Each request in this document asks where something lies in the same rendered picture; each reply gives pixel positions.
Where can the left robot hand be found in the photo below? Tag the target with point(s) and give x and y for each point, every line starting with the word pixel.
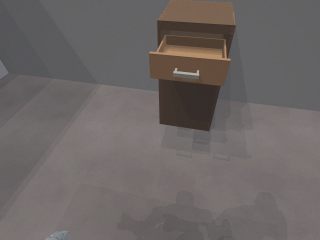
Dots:
pixel 62 235

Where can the cabinet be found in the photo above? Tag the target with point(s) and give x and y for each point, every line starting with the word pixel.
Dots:
pixel 186 104

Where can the handle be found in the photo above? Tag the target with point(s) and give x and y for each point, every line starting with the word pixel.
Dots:
pixel 188 75

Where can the drawer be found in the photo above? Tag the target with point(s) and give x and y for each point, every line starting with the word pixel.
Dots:
pixel 189 54

